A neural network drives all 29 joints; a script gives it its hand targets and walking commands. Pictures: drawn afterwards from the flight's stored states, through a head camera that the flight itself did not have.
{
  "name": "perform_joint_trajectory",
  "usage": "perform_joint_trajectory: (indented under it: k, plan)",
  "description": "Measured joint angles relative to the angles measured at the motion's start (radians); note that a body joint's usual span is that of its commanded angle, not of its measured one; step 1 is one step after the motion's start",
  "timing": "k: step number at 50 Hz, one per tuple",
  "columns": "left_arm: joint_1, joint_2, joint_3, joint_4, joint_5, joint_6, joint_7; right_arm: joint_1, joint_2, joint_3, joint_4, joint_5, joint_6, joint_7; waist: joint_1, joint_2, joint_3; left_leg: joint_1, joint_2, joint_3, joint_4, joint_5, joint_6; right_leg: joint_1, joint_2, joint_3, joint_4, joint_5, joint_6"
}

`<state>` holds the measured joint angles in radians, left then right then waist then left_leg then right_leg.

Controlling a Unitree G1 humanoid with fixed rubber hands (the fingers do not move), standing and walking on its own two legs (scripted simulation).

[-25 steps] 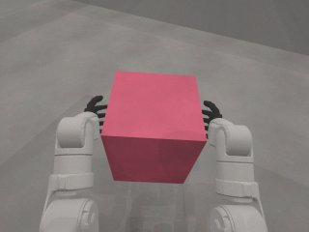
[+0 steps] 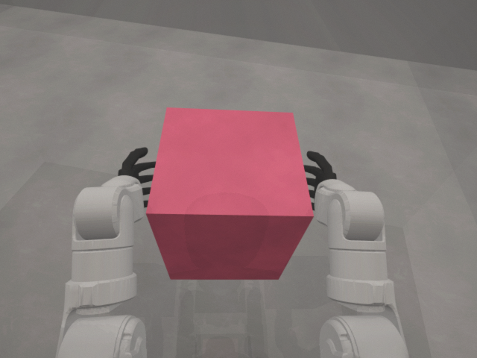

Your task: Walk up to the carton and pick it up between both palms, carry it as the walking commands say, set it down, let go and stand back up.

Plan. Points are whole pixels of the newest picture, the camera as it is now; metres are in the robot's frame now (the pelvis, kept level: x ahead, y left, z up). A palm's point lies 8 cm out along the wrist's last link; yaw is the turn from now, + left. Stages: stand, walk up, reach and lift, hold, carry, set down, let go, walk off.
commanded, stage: carry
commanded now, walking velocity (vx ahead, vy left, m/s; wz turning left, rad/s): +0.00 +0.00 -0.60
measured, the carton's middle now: (227, 201) +0.38 +0.04 +0.06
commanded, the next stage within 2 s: none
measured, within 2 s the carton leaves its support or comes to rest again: neither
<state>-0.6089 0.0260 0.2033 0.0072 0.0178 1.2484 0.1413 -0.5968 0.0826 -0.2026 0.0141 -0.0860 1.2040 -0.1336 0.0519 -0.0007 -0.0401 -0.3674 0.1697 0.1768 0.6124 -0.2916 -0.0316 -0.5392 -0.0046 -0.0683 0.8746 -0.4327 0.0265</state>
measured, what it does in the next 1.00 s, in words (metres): walks backwards, turning right: right foot, then left foot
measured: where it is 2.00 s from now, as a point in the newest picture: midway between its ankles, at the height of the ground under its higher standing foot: outside the picture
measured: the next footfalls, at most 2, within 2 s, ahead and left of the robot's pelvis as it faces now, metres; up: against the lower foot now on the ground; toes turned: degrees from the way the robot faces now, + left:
right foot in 0.08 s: +0.05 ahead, -0.14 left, +0.00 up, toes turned -8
left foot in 0.40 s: -0.01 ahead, +0.08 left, +0.00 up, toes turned -9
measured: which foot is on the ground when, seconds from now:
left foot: down 0.00-0.08, up 0.10-0.38, down 0.40-0.70, up 0.72-1.00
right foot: up 0.00-0.06, down 0.08-0.42, up 0.44-0.68, down 0.70-1.00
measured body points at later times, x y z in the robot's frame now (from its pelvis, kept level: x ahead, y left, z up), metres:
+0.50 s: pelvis -0.08 -0.03 -0.01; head -0.05 -0.02 +0.44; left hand +0.30 +0.02 +0.09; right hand +0.22 -0.27 +0.09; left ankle -0.05 +0.08 -0.73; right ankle -0.03 -0.13 -0.70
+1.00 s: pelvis -0.17 -0.04 -0.01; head -0.14 -0.06 +0.44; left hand +0.21 -0.15 +0.09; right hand +0.03 -0.39 +0.09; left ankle -0.10 +0.06 -0.71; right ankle -0.14 -0.17 -0.73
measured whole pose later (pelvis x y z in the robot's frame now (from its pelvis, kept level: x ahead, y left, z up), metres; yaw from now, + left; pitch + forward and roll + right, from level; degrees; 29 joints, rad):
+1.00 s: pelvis -0.17 -0.04 -0.01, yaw -34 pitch +4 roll +0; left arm -0.61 -0.07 0.23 0.01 0.11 1.23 0.14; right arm -0.62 0.00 -0.21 0.07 0.00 1.19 -0.14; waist -0.07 -0.01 0.00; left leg -0.49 0.06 0.06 0.87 -0.50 -0.09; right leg -0.53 0.07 0.03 0.59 -0.13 -0.05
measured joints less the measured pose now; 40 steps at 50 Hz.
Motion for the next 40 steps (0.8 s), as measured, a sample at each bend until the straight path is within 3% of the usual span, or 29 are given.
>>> perform_joint_trajectory:
  k: [3,5,8,12,17,20,22,25,28,32,34,36,38,40]
  plan:
    - [-0.029,0.02,-0.007,0.064,-0.01,-0.012,-0.009,-0.008,0.003,0.0,0.02,-0.017,0.006,-0.002,0.007,0.018,-0.028,-0.028,0.052,0.019,0.063,-0.026,-0.028,0.105,-0.003,-0.022,-0.193,0.073,0.007]
    - [-0.049,0.012,-0.008,0.122,-0.003,-0.025,-0.013,-0.007,-0.01,-0.004,0.04,-0.017,0.013,-0.003,0.007,0.035,-0.04,-0.07,0.082,0.008,0.156,-0.069,-0.056,0.12,0.015,-0.021,-0.252,0.19,-0.018]
    - [-0.044,-0.028,-0.025,0.171,0.031,-0.039,-0.013,0.012,-0.053,-0.012,0.062,0.018,0.026,-0.001,-0.031,0.027,-0.016,-0.144,0.017,-0.061,0.345,-0.271,-0.079,0.09,0.015,-0.003,-0.21,0.166,-0.062]
    - [-0.011,-0.057,-0.027,0.107,0.061,-0.025,-0.01,-0.006,-0.085,-0.005,0.071,0.057,0.031,0.0,-0.088,0.015,0.029,-0.188,-0.047,-0.089,0.431,-0.224,-0.076,0.071,0.029,0.036,-0.242,0.211,-0.069]
    - [-0.011,-0.081,0.009,0.017,0.08,-0.01,0.002,-0.04,-0.098,0.004,0.061,0.085,0.011,0.0,-0.119,-0.004,0.049,-0.141,-0.1,-0.113,0.308,-0.203,-0.064,0.028,0.065,0.082,-0.271,0.274,-0.076]
    - [-0.003,-0.088,0.024,-0.009,0.088,-0.003,0.004,-0.041,-0.087,0.0,0.064,0.087,-0.001,0.001,-0.117,-0.025,0.038,-0.053,-0.135,-0.111,0.134,-0.192,-0.045,0.001,0.081,0.111,-0.276,0.303,-0.069]
    - [0.009,-0.075,0.027,-0.019,0.079,0.003,0.004,-0.028,-0.064,0.002,0.067,0.076,-0.013,0.001,-0.107,-0.063,0.037,-0.02,-0.149,-0.085,0.052,-0.055,0.013,-0.013,0.077,0.132,-0.254,0.288,-0.059]
    - [0.044,-0.055,0.025,-0.034,0.055,0.013,0.003,0.005,-0.026,0.005,0.051,0.046,-0.013,0.001,-0.069,-0.04,0.025,-0.008,-0.1,-0.054,0.032,-0.03,0.039,-0.073,0.071,0.052,-0.01,0.031,-0.04]
    - [0.029,-0.031,0.014,-0.024,0.03,0.014,0.003,0.015,-0.01,0.004,0.022,0.025,-0.007,0.0,-0.028,-0.023,0.023,0.015,-0.054,-0.028,-0.013,-0.008,0.021,-0.067,0.033,0.014,0.087,0.007,-0.023]
    - [-0.004,0.002,0.004,0.018,-0.004,-0.008,-0.001,0.0,0.002,0.0,0.011,-0.003,-0.005,-0.001,0.001,0.007,-0.004,-0.003,0.012,0.001,0.005,-0.004,-0.009,0.024,0.004,-0.003,-0.05,0.003,0.004]
    - [-0.022,0.013,0.001,0.059,-0.012,-0.017,-0.006,-0.005,0.005,-0.003,0.022,-0.016,-0.002,-0.002,0.007,0.02,-0.021,-0.022,0.047,0.013,0.049,-0.021,-0.028,0.097,0.002,-0.018,-0.19,0.068,0.009]
    - [-0.041,0.008,0.0,0.112,-0.006,-0.031,-0.012,-0.005,-0.006,-0.007,0.04,-0.017,0.003,-0.002,0.009,0.039,-0.032,-0.06,0.084,0.006,0.133,-0.051,-0.051,0.122,0.019,-0.025,-0.27,0.211,-0.022]
    - [-0.046,-0.02,-0.011,0.158,0.019,-0.046,-0.01,0.01,-0.033,-0.009,0.055,-0.001,0.01,-0.003,-0.009,0.034,-0.024,-0.113,0.05,-0.046,0.262,-0.219,-0.07,0.094,0.022,-0.013,-0.228,0.192,-0.057]
    - [-0.032,-0.042,-0.021,0.159,0.041,-0.045,-0.011,0.012,-0.055,-0.015,0.066,0.021,0.019,-0.003,-0.04,0.024,-0.001,-0.156,0.0,-0.078,0.374,-0.278,-0.075,0.086,0.018,0.006,-0.227,0.182,-0.07]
